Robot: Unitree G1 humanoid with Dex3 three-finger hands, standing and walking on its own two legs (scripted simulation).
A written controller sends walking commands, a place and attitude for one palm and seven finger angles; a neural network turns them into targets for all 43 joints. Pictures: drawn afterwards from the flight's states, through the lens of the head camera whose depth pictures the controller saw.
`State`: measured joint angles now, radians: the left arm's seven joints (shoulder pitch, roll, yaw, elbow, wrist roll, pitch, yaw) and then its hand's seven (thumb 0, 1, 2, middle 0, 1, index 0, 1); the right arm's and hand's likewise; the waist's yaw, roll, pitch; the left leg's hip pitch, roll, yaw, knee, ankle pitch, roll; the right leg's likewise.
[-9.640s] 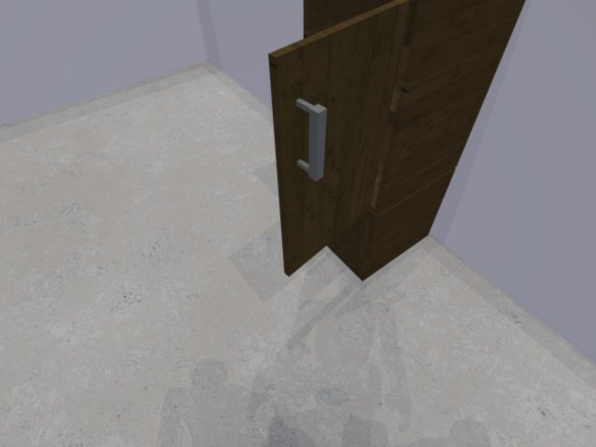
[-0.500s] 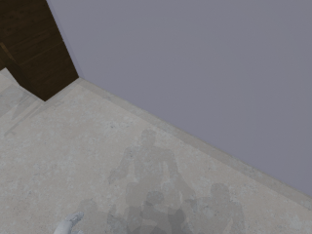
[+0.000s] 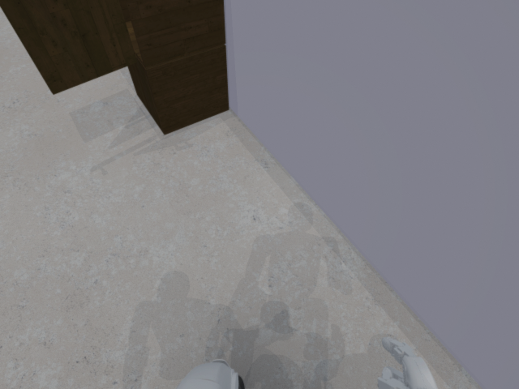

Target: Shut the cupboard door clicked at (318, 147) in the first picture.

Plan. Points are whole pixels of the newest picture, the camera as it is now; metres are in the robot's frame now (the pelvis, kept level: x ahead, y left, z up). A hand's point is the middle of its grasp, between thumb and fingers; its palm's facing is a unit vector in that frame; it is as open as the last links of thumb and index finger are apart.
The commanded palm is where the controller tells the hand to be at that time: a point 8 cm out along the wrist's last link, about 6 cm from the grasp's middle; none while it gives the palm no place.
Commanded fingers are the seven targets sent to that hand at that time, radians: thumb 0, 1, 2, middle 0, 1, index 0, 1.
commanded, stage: walk to a spot facing it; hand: left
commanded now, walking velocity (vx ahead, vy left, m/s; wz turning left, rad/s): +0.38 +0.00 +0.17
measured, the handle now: out of the picture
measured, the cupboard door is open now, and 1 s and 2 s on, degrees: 98 98 98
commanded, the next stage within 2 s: turn to face it in 1.14 s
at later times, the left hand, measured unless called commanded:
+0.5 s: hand (209, 242) +0.39 +0.14 -0.14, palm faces -0.02 -0.99 -0.17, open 7.4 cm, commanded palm none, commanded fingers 0.00 0.90 0.90 -0.20 -0.30 -0.20 -0.30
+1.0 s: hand (179, 247) +0.39 +0.21 -0.17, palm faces +0.26 -0.96 -0.13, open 7.4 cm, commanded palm none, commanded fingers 0.00 0.90 0.90 -0.20 -0.30 -0.20 -0.30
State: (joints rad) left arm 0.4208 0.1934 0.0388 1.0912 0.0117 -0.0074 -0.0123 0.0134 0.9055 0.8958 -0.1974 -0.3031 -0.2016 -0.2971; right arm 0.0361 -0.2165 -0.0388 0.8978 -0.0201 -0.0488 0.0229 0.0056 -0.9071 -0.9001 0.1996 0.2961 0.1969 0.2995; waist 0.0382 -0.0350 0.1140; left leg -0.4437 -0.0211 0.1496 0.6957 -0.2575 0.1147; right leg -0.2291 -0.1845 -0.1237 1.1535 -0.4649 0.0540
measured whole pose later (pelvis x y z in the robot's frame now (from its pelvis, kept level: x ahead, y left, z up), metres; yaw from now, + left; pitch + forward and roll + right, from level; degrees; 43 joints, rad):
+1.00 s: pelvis +0.48 +0.06 +0.01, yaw +11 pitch +0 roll -1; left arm 0.37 0.18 0.04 1.14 0.02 -0.02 -0.01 0.01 0.91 0.90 -0.19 -0.30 -0.20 -0.30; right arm 0.13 -0.18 -0.05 0.98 -0.02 -0.07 0.00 0.00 -0.91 -0.90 0.20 0.30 0.20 0.30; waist 0.02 -0.06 0.06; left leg -0.39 0.00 0.15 0.64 -0.25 0.10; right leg -0.31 -0.12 -0.07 1.22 -0.42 0.01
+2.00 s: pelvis +0.71 +0.14 +0.02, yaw +29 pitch +2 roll -2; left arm 0.17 0.27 0.08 0.95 0.02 0.05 0.01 0.01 0.91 0.90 -0.19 -0.30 -0.20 -0.30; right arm 0.14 -0.22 -0.05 0.91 -0.02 0.01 -0.01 0.00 -0.90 -0.90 0.20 0.30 0.20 0.30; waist 0.01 -0.06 0.06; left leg -0.33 -0.02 0.04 0.53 -0.24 0.06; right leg -0.51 -0.09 -0.03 1.14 -0.39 0.08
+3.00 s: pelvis +0.77 +0.17 +0.03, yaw +46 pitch -1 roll +1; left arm 0.22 0.20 0.05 1.02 0.02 0.00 -0.02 0.01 0.91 0.90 -0.19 -0.30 -0.20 -0.30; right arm 0.32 -0.16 -0.02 1.07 -0.02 -0.03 -0.01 0.01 -0.92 -0.90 0.21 0.30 0.20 0.30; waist 0.01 -0.02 0.05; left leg -0.05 -0.04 0.05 0.33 -0.27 0.04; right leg -0.46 -0.11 -0.06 0.85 -0.31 0.00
